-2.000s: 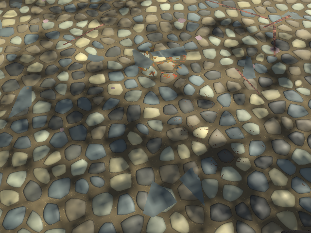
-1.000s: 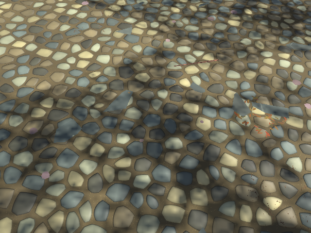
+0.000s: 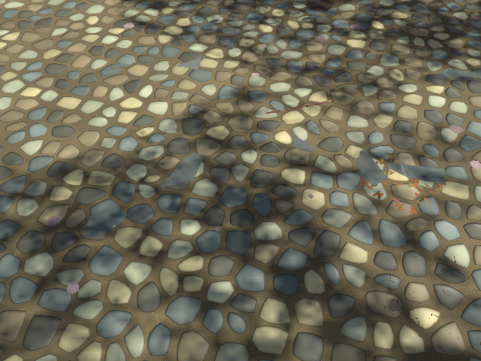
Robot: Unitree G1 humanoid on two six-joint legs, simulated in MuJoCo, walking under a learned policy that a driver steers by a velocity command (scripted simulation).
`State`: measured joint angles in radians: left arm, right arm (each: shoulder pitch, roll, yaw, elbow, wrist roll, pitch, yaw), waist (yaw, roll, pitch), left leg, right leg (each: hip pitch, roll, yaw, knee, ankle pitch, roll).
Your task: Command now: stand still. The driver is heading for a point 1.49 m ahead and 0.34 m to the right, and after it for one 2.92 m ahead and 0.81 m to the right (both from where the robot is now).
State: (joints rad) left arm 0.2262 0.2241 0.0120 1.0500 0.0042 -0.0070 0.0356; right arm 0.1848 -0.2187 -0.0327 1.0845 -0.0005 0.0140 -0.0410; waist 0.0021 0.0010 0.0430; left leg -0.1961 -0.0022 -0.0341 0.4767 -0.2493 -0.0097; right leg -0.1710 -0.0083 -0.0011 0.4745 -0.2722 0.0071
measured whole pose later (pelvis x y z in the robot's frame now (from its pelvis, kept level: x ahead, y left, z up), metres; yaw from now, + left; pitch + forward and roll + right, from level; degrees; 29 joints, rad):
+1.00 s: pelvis +0.39 -0.04 +0.01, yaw +0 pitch +0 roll -2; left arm 0.32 0.23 0.04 1.00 0.00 -0.10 -0.03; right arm 0.16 -0.27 -0.06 0.92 0.01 -0.08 -0.02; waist 0.04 0.04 0.01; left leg -0.65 0.14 -0.04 1.02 -0.16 0.03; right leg -0.13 0.09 -0.07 0.26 -0.14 -0.09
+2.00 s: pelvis +0.74 -0.02 +0.00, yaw -18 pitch +3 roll +2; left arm 0.16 0.29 0.09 0.77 -0.01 0.00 0.02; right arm 0.04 -0.31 -0.08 0.86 0.00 0.00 -0.04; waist 0.02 0.03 0.06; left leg -0.52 0.00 -0.02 1.08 -0.46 -0.05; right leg -0.34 0.04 0.04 0.45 -0.16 -0.07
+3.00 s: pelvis +0.83 -0.08 +0.00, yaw -37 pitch +2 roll +0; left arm 0.42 0.26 0.05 0.81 -0.01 -0.06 0.01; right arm 0.10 -0.31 -0.05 0.80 0.02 -0.08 0.04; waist 0.06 0.05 0.02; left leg -0.64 0.09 0.01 0.68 -0.02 -0.01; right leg 0.06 0.03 0.01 0.19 -0.28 -0.03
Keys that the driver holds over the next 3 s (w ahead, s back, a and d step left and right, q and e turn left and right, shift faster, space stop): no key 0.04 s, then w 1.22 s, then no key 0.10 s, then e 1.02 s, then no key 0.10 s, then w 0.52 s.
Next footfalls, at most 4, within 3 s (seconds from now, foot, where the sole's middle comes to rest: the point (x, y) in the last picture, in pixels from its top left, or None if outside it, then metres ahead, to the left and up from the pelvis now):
0.72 right None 0.43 -0.12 -0.78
1.28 left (214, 284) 0.75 0.12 -0.78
1.82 right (289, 272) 0.79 -0.12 -0.78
2.30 left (221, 252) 0.86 0.10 -0.78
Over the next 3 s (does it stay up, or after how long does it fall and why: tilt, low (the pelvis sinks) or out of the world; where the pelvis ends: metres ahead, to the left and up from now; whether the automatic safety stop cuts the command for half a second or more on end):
stays up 0.83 -0.08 0.00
